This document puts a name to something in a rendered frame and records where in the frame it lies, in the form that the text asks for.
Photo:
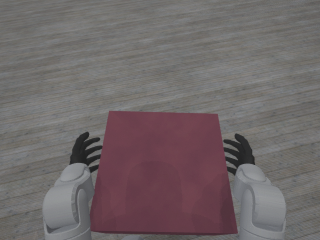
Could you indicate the robot left hand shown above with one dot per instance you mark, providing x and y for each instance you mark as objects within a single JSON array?
[{"x": 79, "y": 154}]

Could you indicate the robot right hand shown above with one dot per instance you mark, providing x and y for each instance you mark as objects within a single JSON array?
[{"x": 244, "y": 155}]

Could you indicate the robot left forearm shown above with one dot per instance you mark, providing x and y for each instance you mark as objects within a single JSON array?
[{"x": 65, "y": 208}]

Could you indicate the carton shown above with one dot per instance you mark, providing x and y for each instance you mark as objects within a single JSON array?
[{"x": 162, "y": 173}]

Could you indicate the robot right forearm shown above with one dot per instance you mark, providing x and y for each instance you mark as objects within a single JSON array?
[{"x": 263, "y": 209}]

